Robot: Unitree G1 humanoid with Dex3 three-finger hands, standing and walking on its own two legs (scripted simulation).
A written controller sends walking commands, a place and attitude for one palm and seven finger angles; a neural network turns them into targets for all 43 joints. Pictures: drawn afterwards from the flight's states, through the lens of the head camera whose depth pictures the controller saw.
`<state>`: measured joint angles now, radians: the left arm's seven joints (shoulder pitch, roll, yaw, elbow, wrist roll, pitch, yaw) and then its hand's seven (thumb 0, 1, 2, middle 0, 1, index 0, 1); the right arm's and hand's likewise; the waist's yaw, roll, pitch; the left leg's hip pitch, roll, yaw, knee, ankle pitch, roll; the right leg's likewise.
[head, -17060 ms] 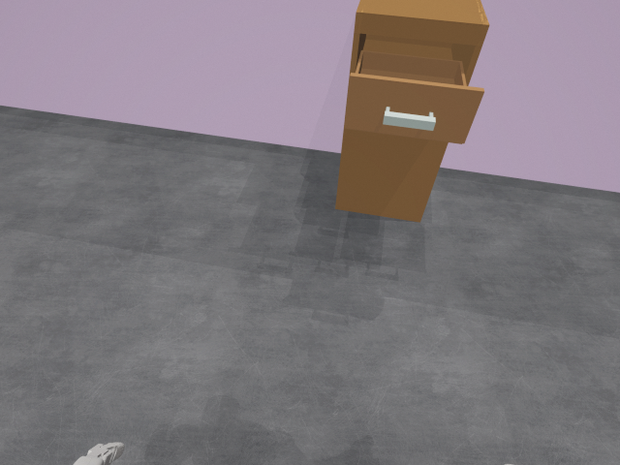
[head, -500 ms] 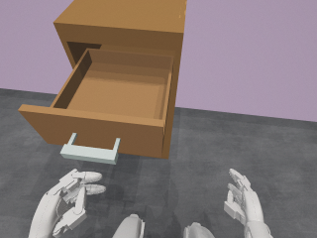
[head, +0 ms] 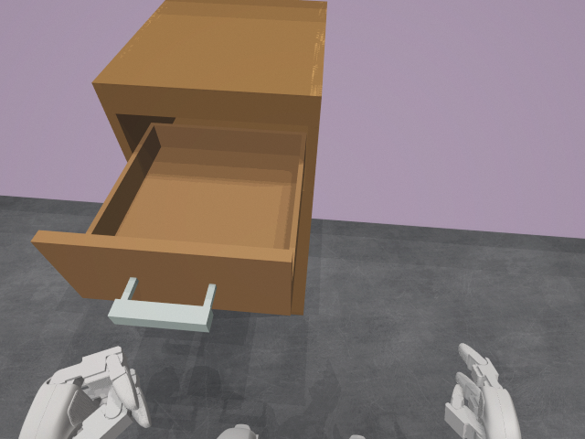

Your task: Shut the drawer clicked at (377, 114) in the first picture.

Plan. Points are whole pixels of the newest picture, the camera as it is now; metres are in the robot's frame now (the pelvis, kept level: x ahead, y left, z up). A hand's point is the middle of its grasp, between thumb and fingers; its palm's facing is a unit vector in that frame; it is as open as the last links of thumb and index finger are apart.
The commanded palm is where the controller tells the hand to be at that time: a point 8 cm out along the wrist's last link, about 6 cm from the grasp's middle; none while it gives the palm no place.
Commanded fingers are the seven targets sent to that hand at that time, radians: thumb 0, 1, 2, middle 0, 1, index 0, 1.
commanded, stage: raise the hand and make a fist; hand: left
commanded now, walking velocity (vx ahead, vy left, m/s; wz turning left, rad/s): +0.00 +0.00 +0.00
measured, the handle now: (167, 301) +0.30 +0.21 +0.01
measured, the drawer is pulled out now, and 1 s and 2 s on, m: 0.30 0.30 0.30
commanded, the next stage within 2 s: bring the fist close to the handle in 0.78 s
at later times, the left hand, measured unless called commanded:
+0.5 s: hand (131, 428) +0.13 +0.16 +0.10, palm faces -0.03 -1.00 -0.03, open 3.3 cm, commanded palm +0.08 +0.22 +0.11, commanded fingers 0.00 0.90 0.90 -1.40 -1.60 -1.40 -1.60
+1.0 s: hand (144, 422) +0.14 +0.16 +0.09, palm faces +0.01 -1.00 -0.07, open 3.3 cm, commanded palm +0.10 +0.22 +0.09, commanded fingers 0.00 0.90 0.90 -1.40 -1.60 -1.40 -1.60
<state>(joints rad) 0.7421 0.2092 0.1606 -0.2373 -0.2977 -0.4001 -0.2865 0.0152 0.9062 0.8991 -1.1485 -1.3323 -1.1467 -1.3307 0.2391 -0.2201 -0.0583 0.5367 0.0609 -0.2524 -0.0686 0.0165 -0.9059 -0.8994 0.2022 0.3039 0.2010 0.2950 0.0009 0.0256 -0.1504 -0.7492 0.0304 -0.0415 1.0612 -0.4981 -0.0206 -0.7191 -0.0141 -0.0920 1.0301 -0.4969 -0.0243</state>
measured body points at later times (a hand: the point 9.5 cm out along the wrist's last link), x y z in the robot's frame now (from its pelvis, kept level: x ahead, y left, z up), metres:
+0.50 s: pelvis +0.00 +0.03 +0.00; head +0.01 +0.03 +0.45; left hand +0.13 +0.22 +0.11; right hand +0.21 -0.18 -0.04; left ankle +0.02 +0.13 -0.67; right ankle +0.01 -0.11 -0.67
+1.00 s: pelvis +0.00 +0.00 +0.00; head +0.02 +0.00 +0.45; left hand +0.13 +0.21 +0.10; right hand +0.20 -0.22 -0.06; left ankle +0.02 +0.13 -0.67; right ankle +0.01 -0.11 -0.67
